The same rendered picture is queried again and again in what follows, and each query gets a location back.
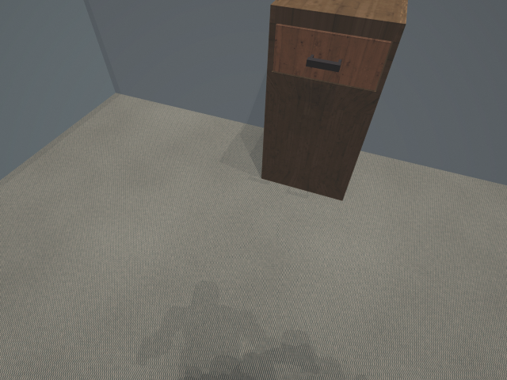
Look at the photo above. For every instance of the drawer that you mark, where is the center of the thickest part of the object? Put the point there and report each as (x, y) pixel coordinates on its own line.
(362, 58)

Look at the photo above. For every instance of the handle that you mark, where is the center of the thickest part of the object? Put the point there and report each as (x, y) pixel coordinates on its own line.
(323, 64)

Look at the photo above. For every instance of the cabinet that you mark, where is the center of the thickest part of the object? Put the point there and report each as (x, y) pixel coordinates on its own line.
(314, 129)

